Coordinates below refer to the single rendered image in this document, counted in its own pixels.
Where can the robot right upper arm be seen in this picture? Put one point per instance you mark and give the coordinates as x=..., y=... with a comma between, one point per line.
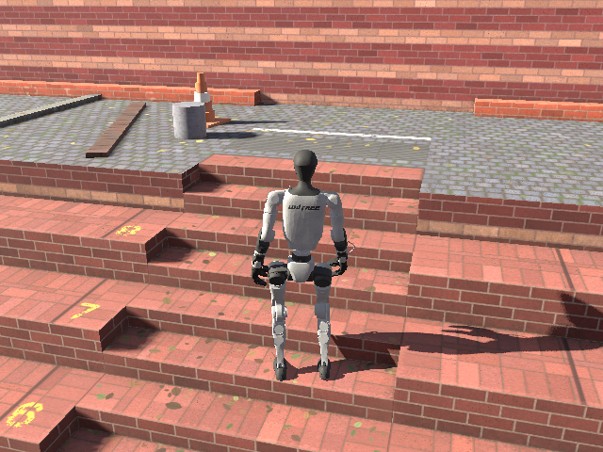
x=336, y=214

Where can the left robot hand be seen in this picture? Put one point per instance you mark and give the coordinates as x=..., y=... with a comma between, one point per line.
x=260, y=271

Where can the right robot shin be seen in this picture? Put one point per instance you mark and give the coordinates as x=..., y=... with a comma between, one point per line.
x=324, y=334

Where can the left robot forearm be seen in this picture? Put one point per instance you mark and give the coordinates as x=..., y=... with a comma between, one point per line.
x=260, y=251

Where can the right robot forearm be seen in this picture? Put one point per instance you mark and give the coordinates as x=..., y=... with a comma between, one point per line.
x=341, y=249

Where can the robot left thigh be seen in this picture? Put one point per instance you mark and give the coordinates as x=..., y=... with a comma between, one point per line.
x=277, y=282

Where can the robot left upper arm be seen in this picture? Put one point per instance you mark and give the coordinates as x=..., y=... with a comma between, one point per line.
x=274, y=198

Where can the right robot hand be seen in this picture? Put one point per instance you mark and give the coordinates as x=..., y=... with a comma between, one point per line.
x=341, y=270

